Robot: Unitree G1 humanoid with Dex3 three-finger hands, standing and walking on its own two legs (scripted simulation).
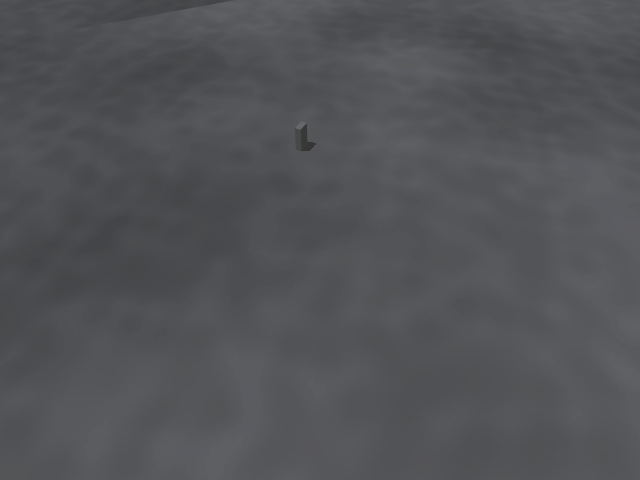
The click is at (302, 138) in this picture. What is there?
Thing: carton on end
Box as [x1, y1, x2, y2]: [295, 122, 306, 151]
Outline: 300,122 295,127 296,149 301,151 306,145 306,123
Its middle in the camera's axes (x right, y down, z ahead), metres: -0.10 -0.51 +2.06
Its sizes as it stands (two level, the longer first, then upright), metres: 0.069 0.034 0.134
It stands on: the floor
